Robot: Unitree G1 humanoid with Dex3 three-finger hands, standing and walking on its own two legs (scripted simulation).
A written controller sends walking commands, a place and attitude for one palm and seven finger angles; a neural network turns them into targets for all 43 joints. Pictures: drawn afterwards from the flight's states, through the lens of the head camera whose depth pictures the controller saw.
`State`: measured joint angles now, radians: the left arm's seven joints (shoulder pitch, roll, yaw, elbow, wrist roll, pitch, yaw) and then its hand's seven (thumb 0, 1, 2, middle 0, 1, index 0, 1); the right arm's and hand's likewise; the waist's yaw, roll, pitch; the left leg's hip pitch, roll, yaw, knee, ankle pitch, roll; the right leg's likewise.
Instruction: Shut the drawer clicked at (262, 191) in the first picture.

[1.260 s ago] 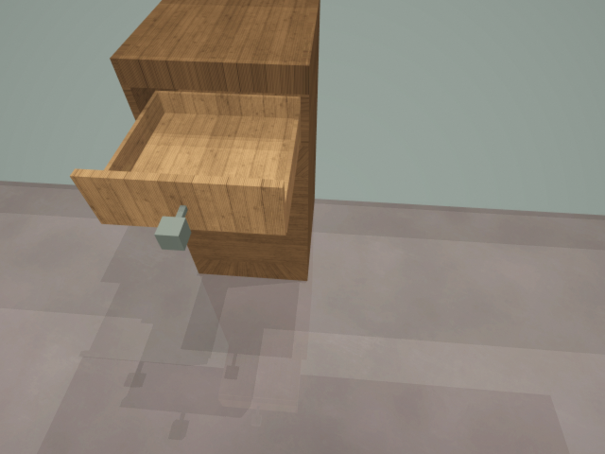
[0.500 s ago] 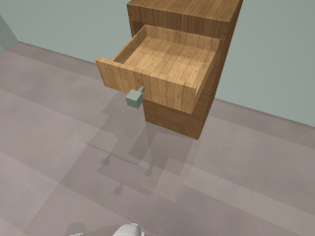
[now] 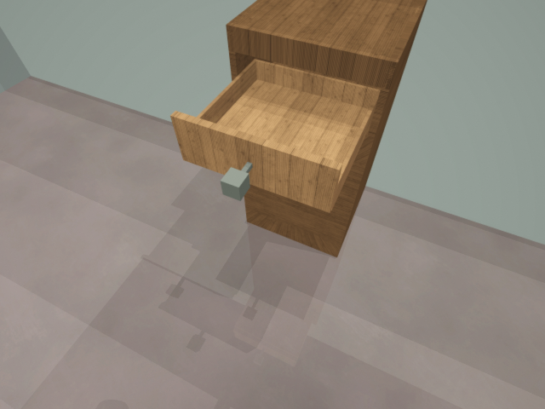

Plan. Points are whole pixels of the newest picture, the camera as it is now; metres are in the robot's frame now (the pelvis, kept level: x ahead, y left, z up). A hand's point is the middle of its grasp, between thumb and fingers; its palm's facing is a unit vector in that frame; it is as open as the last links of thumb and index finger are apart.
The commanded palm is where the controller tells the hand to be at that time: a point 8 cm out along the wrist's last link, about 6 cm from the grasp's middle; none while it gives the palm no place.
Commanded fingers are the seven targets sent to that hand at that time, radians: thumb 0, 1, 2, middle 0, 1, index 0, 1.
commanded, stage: look at it before walking up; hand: left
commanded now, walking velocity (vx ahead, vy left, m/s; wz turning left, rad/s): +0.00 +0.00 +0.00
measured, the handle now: (240, 177) +0.55 +0.11 -0.04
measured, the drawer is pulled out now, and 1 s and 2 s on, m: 0.30 0.30 0.30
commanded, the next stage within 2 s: turn to face it in 0.28 s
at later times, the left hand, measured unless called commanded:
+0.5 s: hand out of the picture +0.03 +0.18 -0.17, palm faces +0.02 -0.98 -0.22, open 7.4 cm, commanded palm none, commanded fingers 0.00 0.90 0.90 -0.20 -0.30 -0.20 -0.30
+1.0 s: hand out of the picture +0.08 +0.20 -0.19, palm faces -0.14 -0.96 -0.24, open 7.4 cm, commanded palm none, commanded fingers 0.00 0.90 0.90 -0.20 -0.30 -0.20 -0.30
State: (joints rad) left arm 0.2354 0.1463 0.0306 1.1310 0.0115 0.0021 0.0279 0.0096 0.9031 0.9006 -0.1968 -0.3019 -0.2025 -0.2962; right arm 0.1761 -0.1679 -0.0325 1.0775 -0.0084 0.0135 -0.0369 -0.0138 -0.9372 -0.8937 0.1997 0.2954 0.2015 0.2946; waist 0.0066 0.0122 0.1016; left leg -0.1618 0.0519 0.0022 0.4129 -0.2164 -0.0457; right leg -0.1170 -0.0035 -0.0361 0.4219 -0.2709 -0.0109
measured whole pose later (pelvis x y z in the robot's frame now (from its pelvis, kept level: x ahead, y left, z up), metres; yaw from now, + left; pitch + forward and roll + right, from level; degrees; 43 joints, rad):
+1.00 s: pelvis -0.02 +0.00 -0.01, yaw -13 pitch +0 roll +0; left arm 0.19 0.22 0.11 1.00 0.02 0.06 0.01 0.01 0.90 0.90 -0.20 -0.30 -0.20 -0.30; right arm 0.11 -0.19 -0.06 0.93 -0.02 0.01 -0.05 0.00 -0.91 -0.89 0.20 0.29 0.20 0.29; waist 0.02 -0.03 0.11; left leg -0.25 0.04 0.02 0.54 -0.29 -0.02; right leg -0.36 0.08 0.11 0.77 -0.44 0.00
